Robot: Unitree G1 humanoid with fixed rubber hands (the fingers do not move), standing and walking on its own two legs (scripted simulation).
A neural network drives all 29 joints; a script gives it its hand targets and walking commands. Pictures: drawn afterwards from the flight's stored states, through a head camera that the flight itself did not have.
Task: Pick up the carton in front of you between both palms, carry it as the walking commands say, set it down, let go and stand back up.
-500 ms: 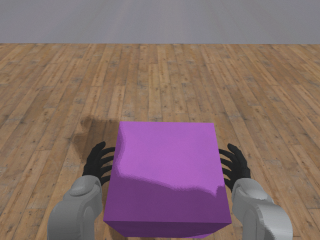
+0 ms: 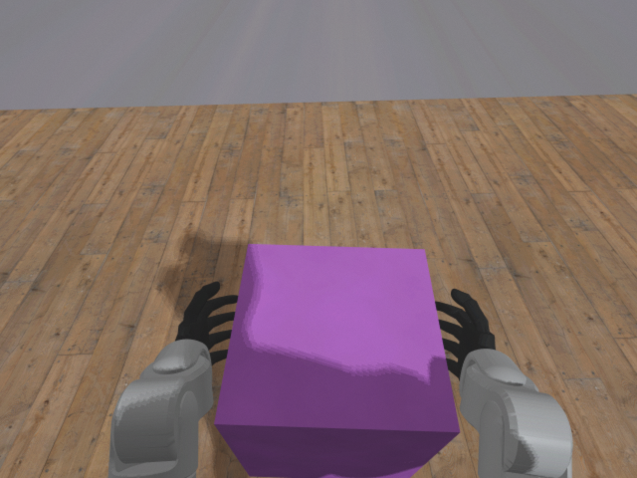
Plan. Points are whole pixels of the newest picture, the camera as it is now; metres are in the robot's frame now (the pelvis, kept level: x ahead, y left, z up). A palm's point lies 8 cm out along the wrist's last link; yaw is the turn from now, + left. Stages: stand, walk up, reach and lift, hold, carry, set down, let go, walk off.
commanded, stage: carry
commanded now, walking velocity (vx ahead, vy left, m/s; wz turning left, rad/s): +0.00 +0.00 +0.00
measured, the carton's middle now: (331, 370) +0.27 +0.00 +0.02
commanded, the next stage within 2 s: hold in 1.76 s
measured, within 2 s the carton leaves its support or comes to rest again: neither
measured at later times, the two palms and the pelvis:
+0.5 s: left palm (197, 351) +0.27 +0.16 +0.07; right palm (449, 347) +0.27 -0.14 +0.07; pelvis +0.02 +0.00 -0.01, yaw +2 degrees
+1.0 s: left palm (193, 378) +0.25 +0.17 +0.02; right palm (435, 373) +0.26 -0.13 +0.02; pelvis -0.03 +0.01 +0.00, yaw +1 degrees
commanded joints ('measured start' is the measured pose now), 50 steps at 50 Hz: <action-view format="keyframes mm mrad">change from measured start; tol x2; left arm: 1 -340 -861 -633 -29 -337 -8 -194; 9 -361 -896 -664 -79 -352 -25 -183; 17 -359 -864 -685 -29 -323 -59 -209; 27 -395 -788 -605 117 -234 -181 -231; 37 -436 -719 -466 348 -128 -361 -239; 45 -540 -755 -379 555 -70 -548 -269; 50 -592 -848 -416 585 -85 -604 -295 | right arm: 1 -411 847 714 -83 365 1 184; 4 -426 879 723 -83 382 -10 184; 12 -354 887 700 -47 351 -32 187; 19 -349 838 685 21 294 -84 214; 25 -394 797 654 97 259 -164 227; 34 -419 726 536 289 167 -305 234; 40 -472 725 450 443 105 -434 245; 45 -541 758 399 570 67 -553 265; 50 -597 852 444 601 84 -610 291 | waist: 1 -4 -165 -250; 7 -2 -87 -312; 16 -5 -25 -270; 37 2 -46 -164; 50 1 -54 -209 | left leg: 1 -18 57 -59 -29 285 -18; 4 -6 63 -54 2 443 -21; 10 13 54 -47 12 512 -27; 15 61 73 -50 14 659 -15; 17 65 82 -49 15 685 -9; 22 48 95 -46 7 632 5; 28 -13 88 -50 -19 427 14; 35 -46 85 -62 -58 301 23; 44 -69 79 -73 -75 211 36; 50 -64 75 -76 -59 222 41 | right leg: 1 286 -183 162 10 710 -24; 4 312 -160 133 71 746 -20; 8 314 -156 128 98 794 -25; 10 300 -151 125 103 787 -22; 12 273 -142 119 108 742 -16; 16 201 -120 99 111 577 3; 23 169 -122 95 106 408 11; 28 181 -135 107 78 374 10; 40 152 -134 120 24 207 14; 50 160 -134 116 23 199 17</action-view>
